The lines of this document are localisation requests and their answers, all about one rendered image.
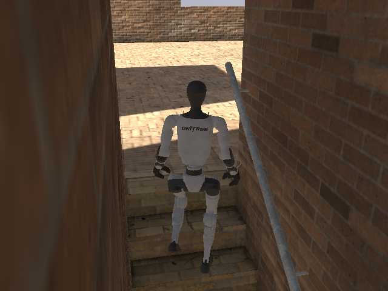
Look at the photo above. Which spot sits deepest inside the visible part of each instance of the left robot forearm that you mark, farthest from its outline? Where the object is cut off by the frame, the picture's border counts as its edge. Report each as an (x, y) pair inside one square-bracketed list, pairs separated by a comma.
[(160, 160)]

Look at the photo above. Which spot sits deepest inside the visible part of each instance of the left robot upper arm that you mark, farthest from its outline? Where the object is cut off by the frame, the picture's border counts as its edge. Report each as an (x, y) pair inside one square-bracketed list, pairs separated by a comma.
[(166, 135)]

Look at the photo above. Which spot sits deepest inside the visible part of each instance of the right robot upper arm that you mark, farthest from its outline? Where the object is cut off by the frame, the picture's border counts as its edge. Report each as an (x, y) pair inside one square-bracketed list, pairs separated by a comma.
[(223, 136)]

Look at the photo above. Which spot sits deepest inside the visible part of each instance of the robot right hand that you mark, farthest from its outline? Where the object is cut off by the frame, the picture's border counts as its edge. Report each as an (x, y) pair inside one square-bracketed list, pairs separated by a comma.
[(235, 177)]

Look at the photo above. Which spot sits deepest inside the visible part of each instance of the robot head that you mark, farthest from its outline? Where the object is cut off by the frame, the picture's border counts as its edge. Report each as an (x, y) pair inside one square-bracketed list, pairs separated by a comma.
[(196, 92)]

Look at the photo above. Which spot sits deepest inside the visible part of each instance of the left robot foot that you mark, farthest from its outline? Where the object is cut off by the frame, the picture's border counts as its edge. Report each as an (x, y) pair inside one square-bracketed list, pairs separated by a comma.
[(174, 247)]

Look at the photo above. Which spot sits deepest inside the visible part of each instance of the right robot forearm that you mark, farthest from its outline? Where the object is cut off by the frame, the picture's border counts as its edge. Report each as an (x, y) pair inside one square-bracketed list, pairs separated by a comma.
[(230, 164)]

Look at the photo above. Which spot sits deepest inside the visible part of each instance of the robot left hand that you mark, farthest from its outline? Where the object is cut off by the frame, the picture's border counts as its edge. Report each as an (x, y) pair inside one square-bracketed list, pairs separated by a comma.
[(157, 173)]

